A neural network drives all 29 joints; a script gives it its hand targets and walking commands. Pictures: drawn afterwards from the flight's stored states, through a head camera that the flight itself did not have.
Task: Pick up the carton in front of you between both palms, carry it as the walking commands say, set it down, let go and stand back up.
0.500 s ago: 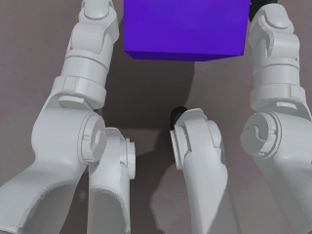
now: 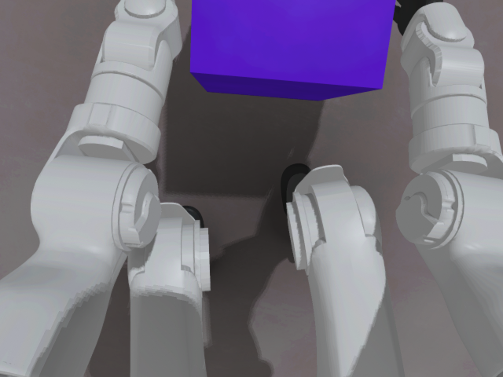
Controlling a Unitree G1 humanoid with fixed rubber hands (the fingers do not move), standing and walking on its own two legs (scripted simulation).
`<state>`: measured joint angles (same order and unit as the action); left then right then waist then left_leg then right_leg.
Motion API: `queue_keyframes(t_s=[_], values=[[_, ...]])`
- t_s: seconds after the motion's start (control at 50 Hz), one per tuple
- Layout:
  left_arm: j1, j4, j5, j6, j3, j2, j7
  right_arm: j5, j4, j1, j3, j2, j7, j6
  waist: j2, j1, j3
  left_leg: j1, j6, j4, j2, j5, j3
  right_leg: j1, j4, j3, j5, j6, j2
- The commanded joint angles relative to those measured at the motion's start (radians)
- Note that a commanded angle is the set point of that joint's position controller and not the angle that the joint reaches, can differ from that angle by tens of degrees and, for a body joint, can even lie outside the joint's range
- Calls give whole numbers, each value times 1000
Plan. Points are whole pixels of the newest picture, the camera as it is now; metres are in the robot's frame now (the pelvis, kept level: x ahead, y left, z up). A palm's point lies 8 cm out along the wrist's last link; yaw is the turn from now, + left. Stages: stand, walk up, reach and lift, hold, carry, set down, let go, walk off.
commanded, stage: set down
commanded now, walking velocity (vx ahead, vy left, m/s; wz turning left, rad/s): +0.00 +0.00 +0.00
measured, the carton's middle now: (278, 16) +0.51 -0.15 -0.26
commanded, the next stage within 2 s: let go in 1.80 s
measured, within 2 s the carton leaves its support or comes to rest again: neither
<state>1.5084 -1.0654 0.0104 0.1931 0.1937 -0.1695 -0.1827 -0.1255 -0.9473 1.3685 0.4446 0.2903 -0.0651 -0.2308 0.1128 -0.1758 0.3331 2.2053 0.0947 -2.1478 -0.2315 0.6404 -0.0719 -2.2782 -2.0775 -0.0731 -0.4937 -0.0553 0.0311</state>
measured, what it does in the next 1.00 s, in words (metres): stands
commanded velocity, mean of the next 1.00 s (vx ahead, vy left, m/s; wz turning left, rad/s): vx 0.00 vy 0.00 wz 0.00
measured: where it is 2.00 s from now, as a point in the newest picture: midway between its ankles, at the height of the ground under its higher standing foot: (245, 247)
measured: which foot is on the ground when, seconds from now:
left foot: down 0.00-1.00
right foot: down 0.00-1.00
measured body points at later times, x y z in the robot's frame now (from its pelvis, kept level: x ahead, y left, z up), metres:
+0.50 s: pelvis -0.01 +0.01 -0.01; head +0.36 -0.06 +0.23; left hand +0.57 +0.00 -0.19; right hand +0.48 -0.30 -0.20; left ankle +0.09 +0.12 -0.36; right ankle +0.13 -0.14 -0.36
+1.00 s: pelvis -0.01 -0.01 +0.01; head +0.34 -0.09 +0.27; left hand +0.59 +0.00 -0.12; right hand +0.49 -0.36 -0.13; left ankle +0.09 +0.12 -0.36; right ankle +0.13 -0.14 -0.36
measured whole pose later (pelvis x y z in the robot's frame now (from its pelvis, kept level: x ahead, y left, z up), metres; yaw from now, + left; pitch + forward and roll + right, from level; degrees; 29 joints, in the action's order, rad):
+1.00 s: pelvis -0.01 -0.01 +0.01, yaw -3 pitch +35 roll +3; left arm 1.48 -0.92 -0.13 0.21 0.07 -0.29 -0.17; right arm 0.13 -1.00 1.42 0.30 0.44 0.01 -0.13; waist 0.06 -0.15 0.38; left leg 2.09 0.08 -2.12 -0.11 0.65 -0.04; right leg -2.21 -2.05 -0.05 -0.45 -0.01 0.01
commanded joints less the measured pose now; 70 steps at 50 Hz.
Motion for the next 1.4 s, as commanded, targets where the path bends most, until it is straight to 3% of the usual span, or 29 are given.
queue_keyframes(t_s=[0.0, 0.26, 0.4, 0.44, 0.5, 0.56, 0.66, 0.72, 0.82, 0.9, 1.0, 1.08, 1.2, 1.3, 1.38], values=[[503, 104, -67, -39, -235, 799, 239, 77, 57, 554, -269, -625, -208, 47, 97, -143, -1004, -240, -55, 177, 9, -225, 145, 599, 107, 135, 372, 63, -75], [421, 7, -8, -39, -154, 637, 244, 10, -55, 458, -158, -489, -201, 49, 98, -117, -779, -195, -63, 176, 23, -127, 123, 465, 104, 117, 229, 89, -70], [423, 18, -11, -46, -160, 525, 225, -4, -80, 421, -97, -366, -180, 65, 83, -141, -771, -245, -57, 161, 37, -119, 119, 473, 94, 123, 210, 82, -58], [401, 31, -14, -55, -145, 397, 197, -4, -96, 380, -43, -240, -150, 83, 71, -151, -792, -279, -50, 157, 46, -128, 123, 494, 92, 132, 218, 71, -47], [298, 49, -34, -75, -107, -101, 73, 3, -140, 223, 88, 265, -13, 163, 45, -162, -849, -382, -24, 159, 79, -159, 126, 557, 92, 145, 263, 43, -17], [343, 48, -116, -77, -169, -172, 31, 105, -143, 301, 32, 363, 46, 218, 33, -150, -933, -477, -14, 149, 107, -240, 94, 597, 78, 143, 330, 36, 2], [377, 114, -186, -85, -235, -165, 31, 270, -140, 370, -101, 369, 41, 242, 28, -107, -1076, -511, -8, 106, 127, -320, 108, 697, 56, 117, 457, 46, 6], [375, 175, -200, -83, -241, -183, 27, 312, -132, 351, -126, 376, 37, 231, 22, -103, -1164, -503, -7, 97, 126, -305, 132, 793, 59, 110, 507, 46, 2], [344, 258, -179, -57, -197, -213, 18, 294, -69, 309, -114, 389, 51, 194, -1, -101, -1310, -484, -13, 127, 111, -223, 175, 976, 102, 117, 510, 39, -19], [303, 309, -153, -20, -140, -216, 5, 269, 59, 305, -118, 368, 73, 142, -64, -80, -1432, -474, -31, 191, 87, -157, 204, 1120, 162, 137, 472, 29, -43], [221, 199, -93, 19, -43, -208, 15, 237, 64, 283, -137, 286, 80, 87, -138, -26, -1255, -346, -50, 288, 82, -44, 207, 1031, 267, 136, 307, 12, -48], [185, 143, -46, 12, 13, -198, 32, 214, 53, 264, -133, 238, 71, 82, -161, 2, -1190, -293, -53, 349, 85, -45, 204, 981, 326, 132, 285, 2, -53], [164, 174, -17, 10, 22, -176, 40, 184, 63, 206, -94, 227, 55, 73, -125, -14, -1267, -380, -48, 449, 83, -88, 193, 982, 404, 152, 328, 0, -64], [153, 286, -22, 31, -11, -147, 33, 168, 135, 158, -53, 259, 47, 58, -55, -47, -1425, -553, -34, 524, 77, -167, 188, 1035, 470, 176, 434, 8, -78], [115, 372, -23, 56, -23, -130, 27, 167, 204, 113, -37, 273, 35, 38, -23, -53, -1519, -659, -25, 587, 72, -237, 188, 1112, 528, 184, 517, 15, -90]])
